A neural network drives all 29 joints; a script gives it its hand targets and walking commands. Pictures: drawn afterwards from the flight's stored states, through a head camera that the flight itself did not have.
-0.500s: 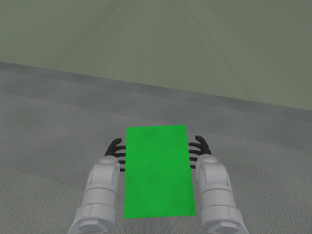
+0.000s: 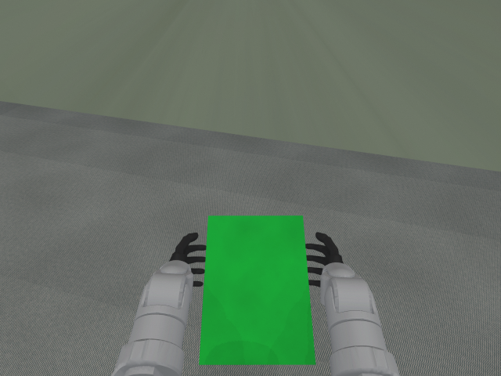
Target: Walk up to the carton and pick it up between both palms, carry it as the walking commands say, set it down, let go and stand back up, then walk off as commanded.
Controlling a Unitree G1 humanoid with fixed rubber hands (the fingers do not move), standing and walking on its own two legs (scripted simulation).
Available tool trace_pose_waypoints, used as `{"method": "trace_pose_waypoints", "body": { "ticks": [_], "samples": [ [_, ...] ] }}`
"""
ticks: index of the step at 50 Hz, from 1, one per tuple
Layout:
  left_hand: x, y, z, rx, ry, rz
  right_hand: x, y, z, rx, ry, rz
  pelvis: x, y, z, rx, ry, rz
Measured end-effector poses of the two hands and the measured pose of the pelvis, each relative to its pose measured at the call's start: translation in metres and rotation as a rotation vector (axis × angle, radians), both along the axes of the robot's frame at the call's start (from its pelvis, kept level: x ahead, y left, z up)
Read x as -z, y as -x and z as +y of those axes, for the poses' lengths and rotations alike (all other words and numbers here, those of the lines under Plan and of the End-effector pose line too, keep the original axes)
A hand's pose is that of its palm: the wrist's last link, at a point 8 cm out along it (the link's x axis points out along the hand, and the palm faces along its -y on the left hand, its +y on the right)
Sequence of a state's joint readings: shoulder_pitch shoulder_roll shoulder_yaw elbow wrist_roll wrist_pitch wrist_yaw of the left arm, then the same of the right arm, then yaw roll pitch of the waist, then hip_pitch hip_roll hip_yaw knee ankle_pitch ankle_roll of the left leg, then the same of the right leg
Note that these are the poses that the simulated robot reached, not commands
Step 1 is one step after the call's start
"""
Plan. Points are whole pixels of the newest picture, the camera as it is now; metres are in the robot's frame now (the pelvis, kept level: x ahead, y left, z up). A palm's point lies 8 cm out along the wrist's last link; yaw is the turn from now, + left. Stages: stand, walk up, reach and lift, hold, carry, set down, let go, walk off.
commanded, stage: set down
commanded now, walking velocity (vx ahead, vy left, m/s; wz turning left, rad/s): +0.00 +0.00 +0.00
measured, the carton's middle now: (255, 291) +0.32 -0.02 -0.05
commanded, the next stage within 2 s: none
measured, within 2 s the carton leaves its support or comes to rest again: neither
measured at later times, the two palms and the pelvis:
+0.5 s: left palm (186, 292) +0.32 +0.11 -0.03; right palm (323, 299) +0.30 -0.15 -0.04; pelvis -0.02 +0.01 -0.02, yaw -1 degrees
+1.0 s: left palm (196, 310) +0.34 +0.10 -0.13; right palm (314, 315) +0.32 -0.15 -0.14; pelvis -0.05 -0.01 -0.09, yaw +0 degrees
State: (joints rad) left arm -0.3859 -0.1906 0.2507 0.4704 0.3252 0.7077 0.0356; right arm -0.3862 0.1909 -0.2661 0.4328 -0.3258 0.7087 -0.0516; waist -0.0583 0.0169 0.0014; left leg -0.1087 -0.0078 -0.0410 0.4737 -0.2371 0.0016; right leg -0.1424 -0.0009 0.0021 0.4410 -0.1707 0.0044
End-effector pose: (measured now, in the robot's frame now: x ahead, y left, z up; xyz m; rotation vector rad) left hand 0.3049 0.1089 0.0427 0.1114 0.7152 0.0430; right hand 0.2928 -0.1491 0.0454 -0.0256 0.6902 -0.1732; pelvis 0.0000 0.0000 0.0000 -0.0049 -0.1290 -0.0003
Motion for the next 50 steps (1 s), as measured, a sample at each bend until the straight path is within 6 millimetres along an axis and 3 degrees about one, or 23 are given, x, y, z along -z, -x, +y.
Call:
{"method": "trace_pose_waypoints", "body": {
  "ticks": [13,25,39,50],
  "samples": [
    [0.037,-0.006,0.001,0.016,-0.009,0.033,0.043,0.001,0.001,0.005,0.003,0.053,0.006,-0.001,0.006,0.010,-0.004,0.057],
    [0.076,-0.011,-0.002,-0.023,-0.007,-0.003,0.084,-0.004,0.001,0.034,-0.004,0.027,0.020,0.017,0.005,0.016,-0.017,0.181],
    [0.138,-0.013,-0.010,-0.093,0.022,-0.050,0.146,-0.010,-0.001,0.081,-0.015,-0.016,0.057,0.044,-0.005,0.012,-0.026,0.366],
    [0.175,-0.032,-0.011,-0.114,0.033,-0.069,0.184,-0.027,-0.001,0.103,-0.024,-0.036,0.094,0.049,-0.011,0.011,-0.029,0.483]
  ]
}}
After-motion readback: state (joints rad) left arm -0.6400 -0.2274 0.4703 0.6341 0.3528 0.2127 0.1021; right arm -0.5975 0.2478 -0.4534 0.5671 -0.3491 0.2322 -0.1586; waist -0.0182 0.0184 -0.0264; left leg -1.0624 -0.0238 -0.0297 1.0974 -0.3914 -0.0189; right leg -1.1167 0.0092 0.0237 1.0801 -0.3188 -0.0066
